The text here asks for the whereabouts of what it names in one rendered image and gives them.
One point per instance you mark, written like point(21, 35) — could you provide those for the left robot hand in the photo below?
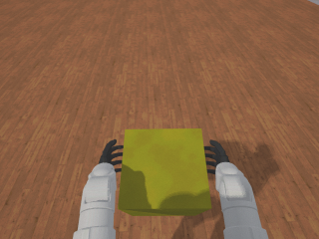
point(107, 154)

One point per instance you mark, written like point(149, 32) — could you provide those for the carton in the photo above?
point(164, 173)

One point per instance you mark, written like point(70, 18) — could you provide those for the right robot hand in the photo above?
point(220, 155)

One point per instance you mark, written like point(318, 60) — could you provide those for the robot right forearm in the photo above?
point(238, 205)

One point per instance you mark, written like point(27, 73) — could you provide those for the robot left forearm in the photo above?
point(96, 220)

